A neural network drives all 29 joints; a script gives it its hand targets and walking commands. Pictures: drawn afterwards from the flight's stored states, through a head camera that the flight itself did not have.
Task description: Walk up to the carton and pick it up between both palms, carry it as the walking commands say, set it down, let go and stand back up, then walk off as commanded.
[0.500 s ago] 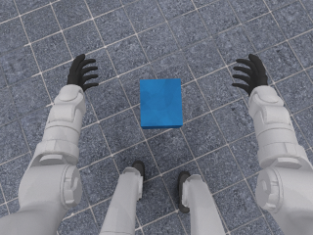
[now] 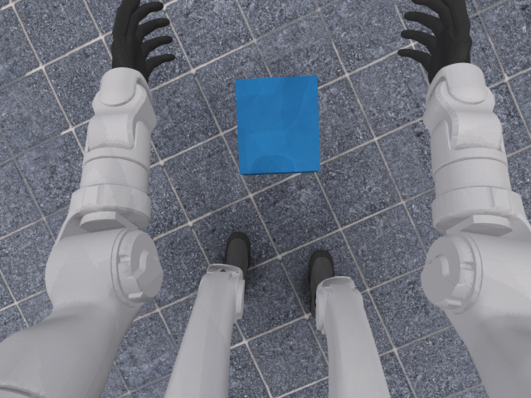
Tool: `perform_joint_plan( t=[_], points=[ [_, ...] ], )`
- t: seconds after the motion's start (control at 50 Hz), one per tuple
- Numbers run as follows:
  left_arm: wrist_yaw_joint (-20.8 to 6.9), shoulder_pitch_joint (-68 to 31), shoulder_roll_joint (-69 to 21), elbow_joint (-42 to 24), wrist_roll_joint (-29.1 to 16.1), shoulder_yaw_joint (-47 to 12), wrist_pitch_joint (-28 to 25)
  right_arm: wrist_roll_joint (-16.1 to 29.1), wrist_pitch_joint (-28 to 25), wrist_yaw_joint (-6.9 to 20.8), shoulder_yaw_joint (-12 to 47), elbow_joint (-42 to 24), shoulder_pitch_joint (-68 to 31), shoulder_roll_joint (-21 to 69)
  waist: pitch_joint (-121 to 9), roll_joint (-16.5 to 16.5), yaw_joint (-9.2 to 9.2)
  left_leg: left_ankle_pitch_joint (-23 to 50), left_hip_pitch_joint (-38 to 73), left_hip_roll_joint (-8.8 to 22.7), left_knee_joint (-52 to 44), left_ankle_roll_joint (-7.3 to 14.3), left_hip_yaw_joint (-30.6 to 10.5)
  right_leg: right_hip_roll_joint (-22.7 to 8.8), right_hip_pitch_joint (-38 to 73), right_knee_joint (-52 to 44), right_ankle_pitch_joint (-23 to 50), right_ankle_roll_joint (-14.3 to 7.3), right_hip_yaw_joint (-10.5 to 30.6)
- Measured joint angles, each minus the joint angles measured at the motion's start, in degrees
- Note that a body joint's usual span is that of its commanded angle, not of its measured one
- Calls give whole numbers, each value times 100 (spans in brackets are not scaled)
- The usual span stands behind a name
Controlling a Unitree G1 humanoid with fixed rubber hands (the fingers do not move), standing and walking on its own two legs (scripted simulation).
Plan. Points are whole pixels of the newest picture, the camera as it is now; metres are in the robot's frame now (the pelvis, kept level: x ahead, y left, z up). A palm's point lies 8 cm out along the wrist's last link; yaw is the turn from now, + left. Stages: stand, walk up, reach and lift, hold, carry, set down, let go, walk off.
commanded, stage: reach and lift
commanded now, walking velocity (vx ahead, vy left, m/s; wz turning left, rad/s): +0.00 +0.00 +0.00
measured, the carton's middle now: (277, 130) +0.52 +0.03 -0.59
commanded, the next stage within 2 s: none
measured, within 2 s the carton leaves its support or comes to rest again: neither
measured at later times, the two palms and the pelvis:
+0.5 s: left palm (173, 104) +0.51 +0.22 -0.28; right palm (392, 102) +0.53 -0.16 -0.28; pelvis -0.02 +0.00 -0.15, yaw +0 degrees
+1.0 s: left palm (196, 123) +0.50 +0.21 -0.43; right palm (367, 122) +0.53 -0.16 -0.42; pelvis -0.04 -0.01 -0.25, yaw +0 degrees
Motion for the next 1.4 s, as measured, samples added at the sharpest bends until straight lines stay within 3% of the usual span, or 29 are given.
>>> perform_joint_plan(
  t=[0.1,0.26,0.48,0.64,1.06,1.4],
  points=[
    [-62,-1,12,167,67,90,-48,-53,-10,-13,-34,78,34,81,-177,-24,-24,-143,-409,-1,393,-19,-8,23,-416,408,-150,-9,8],
    [20,-270,121,456,-51,2,-87,37,25,-197,69,352,-286,49,-250,-42,-25,-628,-1473,-41,1767,-55,-35,54,-1467,1814,-677,2,15],
    [289,-396,446,232,-720,-636,10,646,117,-482,650,151,-441,-220,76,-27,-3,-1151,-2735,-105,3572,-96,-117,132,-2666,3608,-1256,35,-8],
    [442,-799,604,599,-1048,-952,11,1015,111,-562,967,529,-832,-454,433,-16,-20,-1287,-3272,-153,4472,-114,-114,165,-3191,4549,-1445,70,15],
    [468,-1725,983,1685,-1600,-1433,-454,1636,-261,-567,1610,1500,-1764,-800,1905,-23,-2,-1499,-3993,-166,6115,-180,-128,226,-3897,6246,-1724,91,-10],
    [323,-2135,1117,2476,-1748,-1443,-750,1769,-429,-493,2000,1896,-2097,-816,2827,34,24,-1751,-3930,89,6951,-89,-12,130,-3899,7082,-1907,-11,-59]
  ],
)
